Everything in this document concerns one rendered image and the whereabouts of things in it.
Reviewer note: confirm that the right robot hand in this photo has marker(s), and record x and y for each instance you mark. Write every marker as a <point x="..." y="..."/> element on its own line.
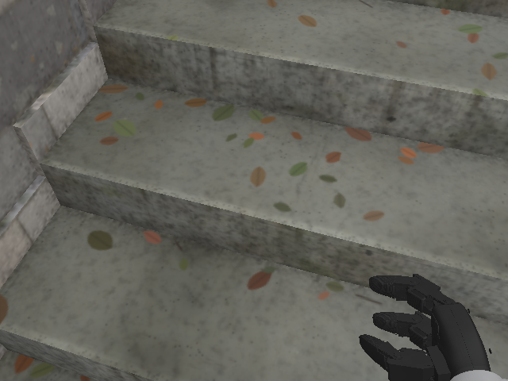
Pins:
<point x="450" y="338"/>

